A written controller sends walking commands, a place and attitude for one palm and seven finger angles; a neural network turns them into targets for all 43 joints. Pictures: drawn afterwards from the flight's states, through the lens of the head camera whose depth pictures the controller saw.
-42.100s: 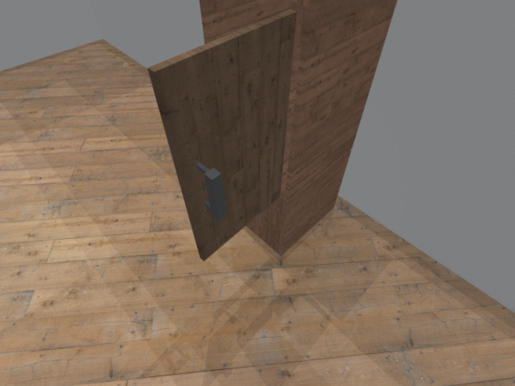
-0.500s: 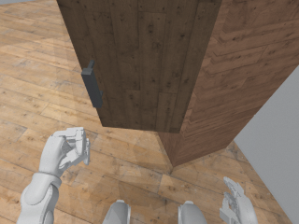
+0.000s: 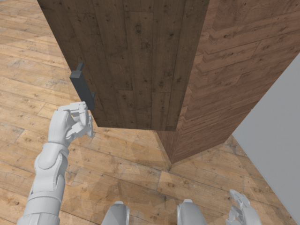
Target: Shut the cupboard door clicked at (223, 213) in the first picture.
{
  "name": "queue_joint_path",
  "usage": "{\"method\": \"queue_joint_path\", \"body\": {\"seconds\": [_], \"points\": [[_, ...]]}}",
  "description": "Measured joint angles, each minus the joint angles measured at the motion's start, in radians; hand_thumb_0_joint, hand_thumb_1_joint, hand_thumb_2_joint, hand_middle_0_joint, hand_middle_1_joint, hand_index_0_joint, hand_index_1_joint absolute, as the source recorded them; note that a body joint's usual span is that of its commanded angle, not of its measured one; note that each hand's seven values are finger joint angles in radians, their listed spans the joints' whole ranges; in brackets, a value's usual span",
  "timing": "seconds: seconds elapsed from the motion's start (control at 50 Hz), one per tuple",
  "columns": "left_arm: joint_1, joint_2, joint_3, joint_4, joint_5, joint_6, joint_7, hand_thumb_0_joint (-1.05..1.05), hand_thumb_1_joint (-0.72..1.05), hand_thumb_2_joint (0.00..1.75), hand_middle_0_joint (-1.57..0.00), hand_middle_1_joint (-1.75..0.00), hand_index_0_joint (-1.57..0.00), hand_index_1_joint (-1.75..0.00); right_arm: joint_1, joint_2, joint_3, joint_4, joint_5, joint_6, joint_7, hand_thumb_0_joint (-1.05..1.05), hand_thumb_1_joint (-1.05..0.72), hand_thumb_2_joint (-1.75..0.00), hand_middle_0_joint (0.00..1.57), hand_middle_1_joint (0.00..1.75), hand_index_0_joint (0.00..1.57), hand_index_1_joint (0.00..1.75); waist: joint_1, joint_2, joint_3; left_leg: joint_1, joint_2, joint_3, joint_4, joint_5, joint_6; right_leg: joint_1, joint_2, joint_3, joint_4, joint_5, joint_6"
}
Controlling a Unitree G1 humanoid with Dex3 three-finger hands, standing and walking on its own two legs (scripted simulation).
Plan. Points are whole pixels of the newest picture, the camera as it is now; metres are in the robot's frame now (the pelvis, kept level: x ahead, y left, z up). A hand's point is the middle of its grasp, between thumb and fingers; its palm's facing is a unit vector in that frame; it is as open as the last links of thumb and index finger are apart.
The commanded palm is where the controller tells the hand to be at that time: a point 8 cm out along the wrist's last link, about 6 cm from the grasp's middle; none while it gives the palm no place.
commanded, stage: bring the fist close to the handle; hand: left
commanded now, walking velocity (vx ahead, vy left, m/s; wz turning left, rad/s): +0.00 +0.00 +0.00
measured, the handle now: (85, 86) +0.49 +0.21 +0.05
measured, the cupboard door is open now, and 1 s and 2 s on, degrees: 64 63 43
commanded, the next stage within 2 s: push the door shut along its arc in 0.56 s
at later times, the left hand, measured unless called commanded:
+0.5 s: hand (93, 113) +0.39 +0.17 +0.06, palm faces -0.05 -1.00 -0.03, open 3.1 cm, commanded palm +0.36 +0.22 +0.06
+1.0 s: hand (92, 104) +0.41 +0.17 +0.07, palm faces -0.14 -0.99 -0.04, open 3.1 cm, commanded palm +0.41 +0.22 +0.06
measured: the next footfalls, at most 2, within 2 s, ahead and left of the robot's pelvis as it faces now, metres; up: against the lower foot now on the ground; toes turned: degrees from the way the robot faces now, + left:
none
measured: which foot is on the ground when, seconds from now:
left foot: down 0.00-1.00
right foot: down 0.00-1.00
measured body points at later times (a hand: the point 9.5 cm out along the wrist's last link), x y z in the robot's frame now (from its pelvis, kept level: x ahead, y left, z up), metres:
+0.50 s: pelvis +0.00 +0.00 +0.00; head +0.10 -0.01 +0.44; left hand +0.39 +0.22 +0.06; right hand +0.10 -0.27 -0.11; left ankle +0.02 +0.16 -0.64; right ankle +0.05 -0.16 -0.64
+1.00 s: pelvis -0.01 +0.00 -0.01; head +0.09 +0.00 +0.43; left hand +0.42 +0.22 +0.07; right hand +0.11 -0.26 -0.11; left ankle +0.02 +0.16 -0.64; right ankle +0.05 -0.16 -0.64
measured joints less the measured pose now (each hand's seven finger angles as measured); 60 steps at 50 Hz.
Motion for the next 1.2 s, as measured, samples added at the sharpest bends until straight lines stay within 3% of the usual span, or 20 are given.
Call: {"method": "queue_joint_path", "body": {"seconds": [0.24, 0.56, 0.76, 1.2], "points": [[-0.210, 0.036, 0.061, 0.233, 0.018, -0.030, -0.010, 0.02, 0.90, 0.90, -1.30, -1.50, -1.30, -1.50, 0.003, 0.000, 0.001, 0.028, -0.001, 0.039, 0.002, 0.01, -0.90, -0.90, 0.21, 0.30, 0.21, 0.30, -0.018, -0.004, 0.008, -0.026, 0.006, 0.005, -0.004, 0.007, -0.006, -0.036, 0.007, 0.006, 0.007, 0.004, -0.007], [-0.164, 0.012, 0.065, 0.222, 0.019, -0.076, -0.008, 0.02, 0.90, 0.90, -1.30, -1.50, -1.30, -1.50, 0.030, -0.002, -0.014, 0.034, -0.002, 0.073, 0.012, 0.01, -0.90, -0.90, 0.21, 0.30, 0.20, 0.30, -0.021, -0.005, 0.010, -0.007, 0.007, 0.019, -0.028, 0.012, -0.002, -0.023, 0.008, 0.017, -0.014, 0.012, -0.002], [-0.195, 0.027, 0.056, 0.260, 0.022, -0.072, -0.022, 0.02, 0.90, 0.90, -1.30, -1.50, -1.30, -1.50, 0.001, 0.002, -0.003, 0.022, 0.000, 0.071, 0.010, 0.01, -0.90, -0.90, 0.21, 0.30, 0.20, 0.30, -0.018, -0.006, 0.008, -0.007, 0.004, 0.013, -0.025, 0.016, 0.000, -0.016, 0.006, 0.013, -0.018, 0.018, -0.001], [-0.556, 0.153, 0.083, 0.581, 0.037, -0.059, -0.153, 0.02, 0.90, 0.90, -1.35, -1.50, -1.32, -1.50, 0.024, -0.016, 0.010, 0.070, 0.003, 0.083, 0.009, 0.01, -0.90, -0.90, 0.21, 0.30, 0.21, 0.30, -0.049, -0.008, 0.016, -0.146, -0.006, -0.009, 0.060, 0.018, 0.006, -0.136, 0.003, 0.003, 0.042, 0.027, 0.002]]}}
